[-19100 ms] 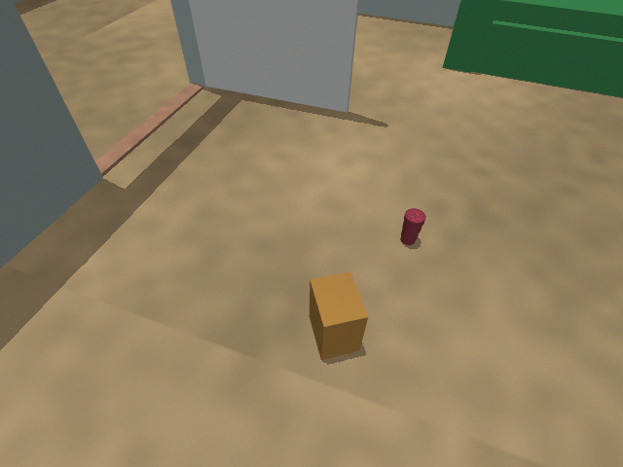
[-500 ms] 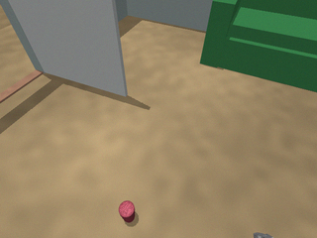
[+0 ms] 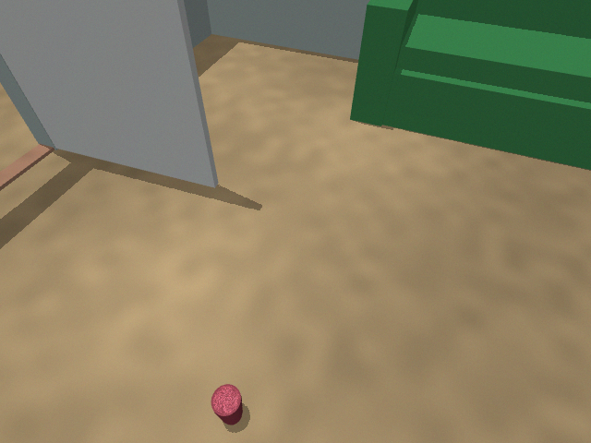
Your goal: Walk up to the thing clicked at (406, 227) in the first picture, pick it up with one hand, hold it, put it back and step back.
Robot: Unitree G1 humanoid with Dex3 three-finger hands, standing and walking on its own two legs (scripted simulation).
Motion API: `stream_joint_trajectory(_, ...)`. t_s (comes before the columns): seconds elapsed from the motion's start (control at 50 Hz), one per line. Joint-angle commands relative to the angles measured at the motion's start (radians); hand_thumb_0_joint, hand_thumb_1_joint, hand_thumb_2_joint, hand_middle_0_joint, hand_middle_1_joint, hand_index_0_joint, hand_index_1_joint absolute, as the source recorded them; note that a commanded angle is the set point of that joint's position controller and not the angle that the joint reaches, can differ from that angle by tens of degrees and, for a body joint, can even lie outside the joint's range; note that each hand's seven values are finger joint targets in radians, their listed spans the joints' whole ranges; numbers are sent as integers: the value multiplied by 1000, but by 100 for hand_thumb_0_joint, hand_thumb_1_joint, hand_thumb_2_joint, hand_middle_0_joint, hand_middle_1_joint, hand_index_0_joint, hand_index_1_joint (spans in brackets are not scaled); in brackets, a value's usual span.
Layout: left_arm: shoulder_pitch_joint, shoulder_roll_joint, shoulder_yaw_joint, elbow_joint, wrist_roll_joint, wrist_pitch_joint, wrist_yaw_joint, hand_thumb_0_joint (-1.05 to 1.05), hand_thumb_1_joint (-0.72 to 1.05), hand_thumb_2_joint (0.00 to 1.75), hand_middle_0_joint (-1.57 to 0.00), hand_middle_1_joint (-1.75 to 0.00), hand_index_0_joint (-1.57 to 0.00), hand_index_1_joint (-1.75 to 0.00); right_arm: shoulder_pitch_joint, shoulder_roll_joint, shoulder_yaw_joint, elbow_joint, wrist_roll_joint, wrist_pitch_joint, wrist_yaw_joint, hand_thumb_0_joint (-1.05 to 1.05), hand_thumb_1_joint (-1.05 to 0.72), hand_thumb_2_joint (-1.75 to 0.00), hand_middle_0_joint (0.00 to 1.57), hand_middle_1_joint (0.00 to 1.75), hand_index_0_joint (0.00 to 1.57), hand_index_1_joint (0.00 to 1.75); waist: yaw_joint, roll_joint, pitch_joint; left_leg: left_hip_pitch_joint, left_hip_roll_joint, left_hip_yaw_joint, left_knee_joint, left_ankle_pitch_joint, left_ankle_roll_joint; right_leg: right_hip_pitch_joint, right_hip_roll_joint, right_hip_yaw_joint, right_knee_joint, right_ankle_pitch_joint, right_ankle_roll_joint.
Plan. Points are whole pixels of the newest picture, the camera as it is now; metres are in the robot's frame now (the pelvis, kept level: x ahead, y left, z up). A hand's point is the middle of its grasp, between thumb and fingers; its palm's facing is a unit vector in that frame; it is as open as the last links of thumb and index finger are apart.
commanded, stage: walk up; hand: left
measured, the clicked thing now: (229, 407) +0.36 +0.19 -0.70
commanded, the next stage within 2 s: stand in 0.54 s
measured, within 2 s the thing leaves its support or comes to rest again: neither
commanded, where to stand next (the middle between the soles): +0.05 -0.01 m, yaw -1 degrees
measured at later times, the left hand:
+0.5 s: hand out of the picture +0.07 +0.26 -0.16, palm faces -0.01 -0.94 -0.34, open 7.4 cm
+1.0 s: hand out of the picture +0.10 +0.25 -0.16, palm faces -0.02 -0.94 -0.34, open 7.4 cm
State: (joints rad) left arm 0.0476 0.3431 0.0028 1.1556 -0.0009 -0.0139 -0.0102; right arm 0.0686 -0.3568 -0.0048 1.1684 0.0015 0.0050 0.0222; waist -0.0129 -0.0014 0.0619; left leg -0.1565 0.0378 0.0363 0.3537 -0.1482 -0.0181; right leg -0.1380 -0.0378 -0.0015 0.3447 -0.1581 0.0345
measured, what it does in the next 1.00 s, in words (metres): stands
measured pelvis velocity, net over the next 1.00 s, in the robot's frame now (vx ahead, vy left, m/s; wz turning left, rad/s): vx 0.02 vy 0.00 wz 0.01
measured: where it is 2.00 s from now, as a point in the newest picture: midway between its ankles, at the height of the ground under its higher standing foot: outside the picture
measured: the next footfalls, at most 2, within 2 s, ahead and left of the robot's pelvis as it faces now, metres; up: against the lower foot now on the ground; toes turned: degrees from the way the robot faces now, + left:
none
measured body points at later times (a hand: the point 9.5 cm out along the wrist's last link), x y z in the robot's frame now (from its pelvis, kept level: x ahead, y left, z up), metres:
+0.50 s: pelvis +0.00 +0.00 +0.00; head +0.01 +0.00 +0.45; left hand +0.08 +0.31 -0.13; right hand +0.08 -0.29 -0.14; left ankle +0.03 +0.13 -0.75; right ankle +0.02 -0.14 -0.75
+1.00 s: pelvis +0.02 +0.00 +0.00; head +0.03 +0.00 +0.45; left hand +0.10 +0.30 -0.13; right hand +0.10 -0.30 -0.13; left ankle +0.03 +0.13 -0.75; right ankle +0.02 -0.14 -0.75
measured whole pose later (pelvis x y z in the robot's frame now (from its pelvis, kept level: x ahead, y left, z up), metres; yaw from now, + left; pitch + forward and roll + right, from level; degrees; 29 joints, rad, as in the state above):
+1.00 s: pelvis +0.02 +0.00 +0.00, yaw +0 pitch -2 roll +0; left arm 0.10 0.35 0.00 1.14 0.01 -0.01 -0.01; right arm 0.08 -0.35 0.00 1.15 -0.01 0.00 0.02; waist -0.01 0.00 0.05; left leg -0.14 0.03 0.03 0.34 -0.17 -0.02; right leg -0.11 -0.04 -0.01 0.33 -0.18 0.04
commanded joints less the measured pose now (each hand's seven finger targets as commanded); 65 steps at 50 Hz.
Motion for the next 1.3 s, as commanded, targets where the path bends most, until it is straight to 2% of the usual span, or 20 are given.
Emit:
stream_joint_trajectory(0.0,-23,216,41,-46,3,-12,12,0,90,90,-20,-30,-20,-30,-62,-213,-37,-56,-5,-33,-18,0,-90,-90,20,30,20,30,18,36,-93,-10,100,-115,-102,-43,33,30,-89,71,-54,32,-44)
stream_joint_trajectory(0.26,-27,211,41,-49,5,-10,11,0,90,90,-20,-30,-20,-30,-39,-212,-41,-64,-7,-32,-20,0,-90,-90,20,30,20,30,9,12,-99,22,98,-101,-89,-22,37,2,-88,76,-58,46,-41)
stream_joint_trajectory(0.42,-12,211,40,-44,8,-11,12,0,90,90,-20,-30,-20,-30,-45,-209,-43,-70,-5,-27,-17,0,-90,-90,20,30,20,30,7,-3,-73,26,93,-107,-93,-74,37,-31,-85,78,-75,-1,-40)
stream_joint_trajectory(0.5,-10,214,40,-43,10,-14,13,0,90,90,-20,-30,-20,-30,-47,-201,-44,-70,-5,-25,-16,0,-90,-90,20,30,20,30,5,-14,-76,42,89,-100,-83,-43,34,-39,-85,80,-80,12,-39)
stream_joint_trajectory(0.54,-5,224,38,-55,14,-13,14,0,90,90,-20,-30,-20,-30,-36,-206,-43,-73,-14,-27,-19,0,-90,-90,20,30,20,30,-1,-9,-76,29,95,-109,-92,-56,27,-38,-88,76,-81,-41,-37)
stream_joint_trajectory(0.64,14,222,38,-61,13,-15,14,0,90,90,-20,-30,-20,-30,-41,-203,-43,-77,-13,-28,-18,0,-90,-90,20,30,20,30,2,9,-80,27,92,-105,-85,-30,27,-29,-92,80,-78,-12,-39)
stream_joint_trajectory(0.74,23,223,38,-69,12,-20,14,0,90,90,-20,-30,-20,-30,-45,-205,-42,-80,-12,-34,-20,0,-90,-90,20,30,20,30,5,7,-118,64,101,-99,-60,87,30,0,-101,77,-68,81,-38)
stream_joint_trajectory(0.86,24,221,38,-74,12,-15,14,0,90,90,-20,-30,-20,-30,-40,-209,-39,-76,-11,-34,-23,0,-90,-90,20,30,20,30,9,11,-109,48,103,-97,-66,88,27,25,-102,71,-70,92,-40)
stream_joint_trajectory(1.02,20,224,39,-79,11,-12,16,0,90,90,-20,-30,-20,-30,-36,-213,-38,-78,-11,-36,-26,0,-90,-90,20,30,20,30,12,4,-109,64,108,-99,-67,148,26,38,-103,61,-61,114,-39)
stream_joint_trajectory(1.08,23,217,38,-78,12,-12,16,0,90,90,-20,-30,-20,-30,-33,-214,-38,-79,-10,-36,-27,0,-90,-90,20,30,20,30,12,5,-106,56,107,-98,-71,146,26,47,-106,61,-69,126,-37)
stream_joint_trajectory(1.16,18,221,39,-81,14,-11,16,0,90,90,-20,-30,-20,-30,-38,-214,-40,-84,-10,-30,-26,0,-90,-90,20,30,20,30,11,1,-81,51,100,-97,-77,63,26,15,-102,60,-84,61,-40)
stream_joint_trajectory(1.28,16,222,39,-82,13,-12,16,0,90,90,-20,-30,-20,-30,-32,-213,-40,-86,-9,-33,-24,0,-90,-90,20,30,20,30,9,4,-92,54,101,-100,-77,90,27,29,-103,56,-79,73,-41)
